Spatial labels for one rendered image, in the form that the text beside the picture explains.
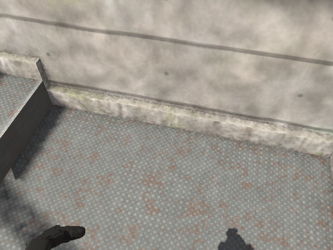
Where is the left robot hand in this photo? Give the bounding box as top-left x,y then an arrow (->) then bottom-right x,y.
25,225 -> 85,250

